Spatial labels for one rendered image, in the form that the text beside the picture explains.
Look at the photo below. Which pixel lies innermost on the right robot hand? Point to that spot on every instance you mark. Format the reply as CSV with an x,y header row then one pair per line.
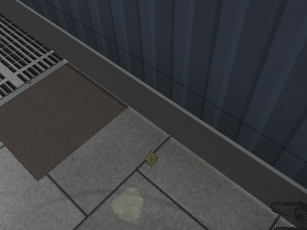
x,y
297,210

